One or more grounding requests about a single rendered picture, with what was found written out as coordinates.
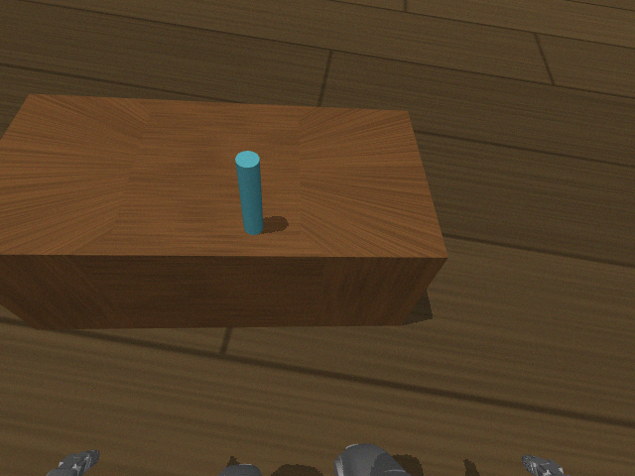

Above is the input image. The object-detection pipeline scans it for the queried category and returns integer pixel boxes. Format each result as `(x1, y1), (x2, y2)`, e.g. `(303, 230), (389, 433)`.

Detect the left robot hand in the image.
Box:
(46, 450), (100, 476)

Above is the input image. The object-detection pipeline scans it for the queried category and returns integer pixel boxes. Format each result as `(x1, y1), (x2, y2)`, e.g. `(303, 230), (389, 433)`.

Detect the can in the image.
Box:
(235, 151), (263, 235)

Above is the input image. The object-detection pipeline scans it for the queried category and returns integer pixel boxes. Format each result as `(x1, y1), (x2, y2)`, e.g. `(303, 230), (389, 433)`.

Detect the right robot hand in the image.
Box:
(522, 455), (571, 476)

